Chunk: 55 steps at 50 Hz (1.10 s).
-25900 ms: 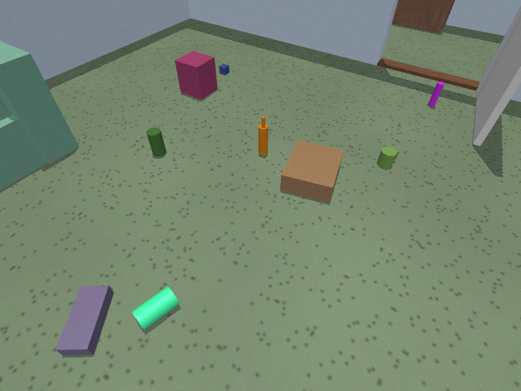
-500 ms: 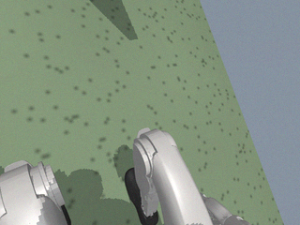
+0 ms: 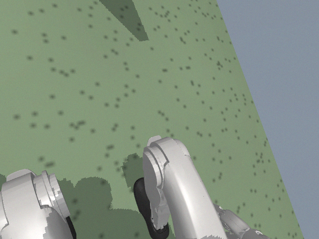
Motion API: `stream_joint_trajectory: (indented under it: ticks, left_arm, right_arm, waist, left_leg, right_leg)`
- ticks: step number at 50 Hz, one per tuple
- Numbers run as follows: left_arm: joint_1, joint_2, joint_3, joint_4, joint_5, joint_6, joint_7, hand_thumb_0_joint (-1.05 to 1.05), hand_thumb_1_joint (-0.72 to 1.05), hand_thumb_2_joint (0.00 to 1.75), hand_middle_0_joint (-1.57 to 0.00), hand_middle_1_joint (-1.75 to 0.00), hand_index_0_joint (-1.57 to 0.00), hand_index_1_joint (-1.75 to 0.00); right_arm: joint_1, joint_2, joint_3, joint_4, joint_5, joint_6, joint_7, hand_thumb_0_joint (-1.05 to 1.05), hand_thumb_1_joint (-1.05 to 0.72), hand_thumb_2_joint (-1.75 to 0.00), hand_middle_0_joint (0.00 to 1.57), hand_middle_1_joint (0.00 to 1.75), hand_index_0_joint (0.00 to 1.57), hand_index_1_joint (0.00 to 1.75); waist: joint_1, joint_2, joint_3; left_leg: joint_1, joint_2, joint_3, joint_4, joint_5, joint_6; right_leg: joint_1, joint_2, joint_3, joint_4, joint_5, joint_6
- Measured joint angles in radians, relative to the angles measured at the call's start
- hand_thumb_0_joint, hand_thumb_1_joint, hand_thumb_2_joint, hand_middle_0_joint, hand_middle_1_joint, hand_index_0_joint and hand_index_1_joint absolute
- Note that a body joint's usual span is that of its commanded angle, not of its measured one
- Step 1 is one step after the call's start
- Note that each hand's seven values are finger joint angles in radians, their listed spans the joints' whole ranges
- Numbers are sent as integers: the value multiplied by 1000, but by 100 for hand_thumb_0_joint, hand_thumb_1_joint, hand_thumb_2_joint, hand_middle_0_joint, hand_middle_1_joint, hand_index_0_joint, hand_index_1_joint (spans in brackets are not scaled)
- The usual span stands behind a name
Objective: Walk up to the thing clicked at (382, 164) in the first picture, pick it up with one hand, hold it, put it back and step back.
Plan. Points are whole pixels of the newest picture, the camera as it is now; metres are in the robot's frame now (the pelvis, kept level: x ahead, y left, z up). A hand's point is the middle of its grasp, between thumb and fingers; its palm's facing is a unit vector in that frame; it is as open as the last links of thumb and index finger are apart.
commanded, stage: close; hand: left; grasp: from above
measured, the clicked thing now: out of the picture +0.43 +0.36 -0.25
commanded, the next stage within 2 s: settle in 0.40 s
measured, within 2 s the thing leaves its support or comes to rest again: leaves its support in 0.92 s
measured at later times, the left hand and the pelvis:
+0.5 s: hand out of the picture +0.41 +0.36 -0.21, palm faces -0.43 -0.18 -0.89, open 11.4 cm; pelvis +0.00 +0.00 +0.00, yaw +0 degrees
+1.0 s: hand out of the picture +0.41 +0.36 -0.19, palm faces -0.38 -0.15 -0.91, open 11.3 cm; pelvis +0.01 +0.00 +0.01, yaw +1 degrees
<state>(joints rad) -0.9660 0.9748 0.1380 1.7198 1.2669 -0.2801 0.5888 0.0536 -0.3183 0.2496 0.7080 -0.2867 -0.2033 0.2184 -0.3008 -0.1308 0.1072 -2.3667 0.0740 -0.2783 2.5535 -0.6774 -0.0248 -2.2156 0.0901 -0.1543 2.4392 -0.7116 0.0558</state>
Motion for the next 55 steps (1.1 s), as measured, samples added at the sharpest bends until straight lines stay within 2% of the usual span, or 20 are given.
stream_joint_trajectory:
  ticks: [18,34,40,46,51,55]
  left_arm:
    - [2,4,-3,-4,-21,-4,-11,0,-30,94,-38,-98,-44,-96]
    - [7,-5,5,-15,-8,4,-13,-1,-31,96,-41,-103,-47,-96]
    - [49,-39,23,-104,-6,26,-45,-1,-31,94,-43,-100,-48,-96]
    - [123,-103,44,-255,-18,52,-80,-1,-28,90,-44,-97,-48,-94]
    - [168,-164,29,-390,-41,86,-128,-1,-25,86,-45,-94,-49,-91]
    - [164,-194,-3,-435,-61,116,-178,-2,-24,84,-46,-91,-50,-89]
  right_arm:
    - [4,5,11,-3,-4,12,-5,0,-90,-90,20,30,20,30]
    - [13,13,12,-3,-1,20,-9,0,-91,-90,20,30,21,30]
    - [20,19,-14,3,8,25,-8,0,-92,-90,20,30,21,30]
    - [29,28,-66,19,32,44,-4,0,-92,-91,20,30,21,30]
    - [34,40,-121,30,76,66,-2,0,-92,-91,20,30,21,30]
    - [27,46,-152,30,109,92,-9,0,-92,-91,20,30,21,30]
  waist:
    - [1,6,5]
    - [2,6,-9]
    - [18,13,-25]
    - [48,31,-57]
    - [76,55,-97]
    - [95,76,-127]
  left_leg:
    - [-2,1,-3,-1,5,3]
    - [-7,-2,-1,1,3,3]
    - [-11,-5,2,-3,-1,0]
    - [-22,-10,16,-16,-3,3]
    - [-22,-14,40,-44,-3,5]
    - [-10,-14,61,-78,1,9]
  right_leg:
    - [0,3,-3,-6,7,2]
    - [-4,1,0,-2,3,3]
    - [-7,-3,1,-4,-5,0]
    - [-14,-12,9,-10,-17,-3]
    - [-13,-25,25,-23,-30,-8]
    - [-6,-32,38,-46,-34,-8]
